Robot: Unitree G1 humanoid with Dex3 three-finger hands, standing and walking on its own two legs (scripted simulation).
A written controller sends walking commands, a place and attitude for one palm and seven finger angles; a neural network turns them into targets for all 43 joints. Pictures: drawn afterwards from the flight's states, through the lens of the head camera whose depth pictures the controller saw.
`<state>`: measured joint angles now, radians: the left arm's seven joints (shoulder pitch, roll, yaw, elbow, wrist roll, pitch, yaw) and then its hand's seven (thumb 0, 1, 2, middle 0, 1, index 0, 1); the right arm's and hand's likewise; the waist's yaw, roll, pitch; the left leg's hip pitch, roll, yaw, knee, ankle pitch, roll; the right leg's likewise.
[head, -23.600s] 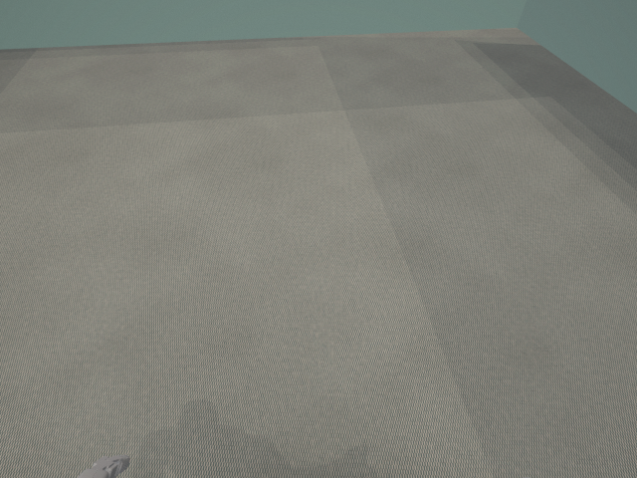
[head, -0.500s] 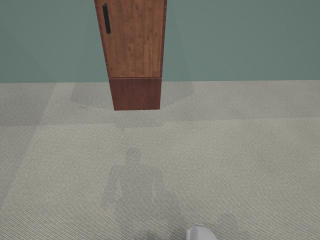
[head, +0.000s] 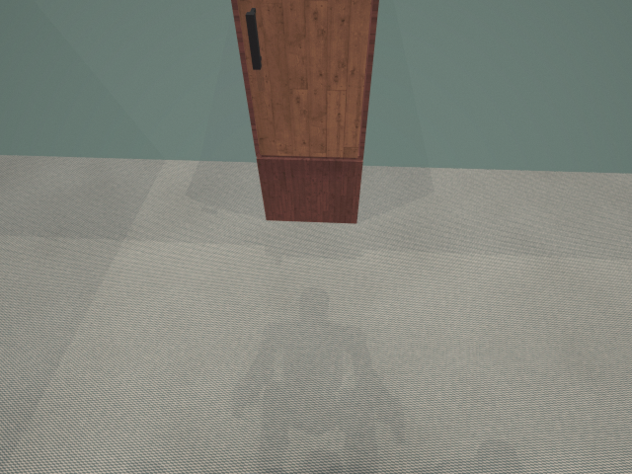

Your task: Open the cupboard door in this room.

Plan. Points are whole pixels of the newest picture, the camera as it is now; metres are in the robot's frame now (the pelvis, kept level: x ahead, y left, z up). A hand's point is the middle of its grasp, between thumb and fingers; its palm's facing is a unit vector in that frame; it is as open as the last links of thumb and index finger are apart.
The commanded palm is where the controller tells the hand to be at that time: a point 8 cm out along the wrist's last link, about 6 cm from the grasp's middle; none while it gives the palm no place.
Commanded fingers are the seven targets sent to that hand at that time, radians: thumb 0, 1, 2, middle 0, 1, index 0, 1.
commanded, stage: stand and wait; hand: left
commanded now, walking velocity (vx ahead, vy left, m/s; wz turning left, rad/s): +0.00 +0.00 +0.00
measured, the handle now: (255, 39) +1.18 +0.26 +0.03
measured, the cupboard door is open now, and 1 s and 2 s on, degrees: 0 0 0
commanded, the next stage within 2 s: look at it before walking up in 0.34 s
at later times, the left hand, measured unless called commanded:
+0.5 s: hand out of the picture -0.04 +0.19 -0.17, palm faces +0.04 -0.98 -0.21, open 7.4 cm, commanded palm none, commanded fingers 0.00 0.90 0.90 -0.20 -0.30 -0.20 -0.30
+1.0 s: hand out of the picture -0.01 +0.17 -0.17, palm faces +0.02 -0.98 -0.19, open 7.4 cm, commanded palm none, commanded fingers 0.00 0.90 0.90 -0.20 -0.30 -0.20 -0.30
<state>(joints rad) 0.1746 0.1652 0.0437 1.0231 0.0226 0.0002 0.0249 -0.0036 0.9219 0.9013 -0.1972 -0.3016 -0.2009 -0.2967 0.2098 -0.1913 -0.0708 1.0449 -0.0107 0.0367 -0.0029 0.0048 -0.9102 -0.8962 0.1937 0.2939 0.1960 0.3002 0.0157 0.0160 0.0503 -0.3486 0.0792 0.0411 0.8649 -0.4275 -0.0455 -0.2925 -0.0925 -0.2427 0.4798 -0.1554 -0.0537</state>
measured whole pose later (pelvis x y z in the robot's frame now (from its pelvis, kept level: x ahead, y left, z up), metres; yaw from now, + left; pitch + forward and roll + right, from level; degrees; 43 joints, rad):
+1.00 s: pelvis -0.01 +0.01 +0.01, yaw +0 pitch -2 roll +0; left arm 0.27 0.14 0.00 1.13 0.00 0.00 0.03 0.01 0.91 0.90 -0.19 -0.30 -0.20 -0.30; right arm 0.31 -0.12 -0.02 1.17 0.00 0.00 -0.03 0.01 -0.91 -0.90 0.20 0.29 0.20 0.30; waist -0.01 0.01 0.05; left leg -0.14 0.06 0.08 0.40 -0.22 -0.03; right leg -0.17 -0.02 -0.08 0.42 -0.23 -0.01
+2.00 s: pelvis +0.31 +0.00 +0.00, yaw +2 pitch -1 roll +1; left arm 0.16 0.17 0.05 1.04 0.01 -0.08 0.01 -0.02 0.95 0.90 -0.20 -0.30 -0.20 -0.30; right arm 0.21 -0.18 -0.06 1.05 -0.02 -0.03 -0.02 0.01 -0.91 -0.90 0.19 0.29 0.20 0.30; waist -0.01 0.03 0.11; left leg -0.52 0.11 0.01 1.23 -0.30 -0.02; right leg -0.29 0.01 -0.18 0.53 -0.23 -0.11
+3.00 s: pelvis +0.63 +0.03 +0.00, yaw +0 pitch -1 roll +2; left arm 0.10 0.12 0.02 1.02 0.01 -0.03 0.03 0.00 0.91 0.90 -0.20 -0.30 -0.20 -0.30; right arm 0.31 -0.14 -0.04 1.13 0.01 0.02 -0.03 0.01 -0.91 -0.90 0.20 0.29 0.20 0.30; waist -0.04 0.04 0.11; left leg -0.29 0.04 0.05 0.95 -0.56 -0.03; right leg -0.32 -0.06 -0.15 0.56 -0.23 -0.05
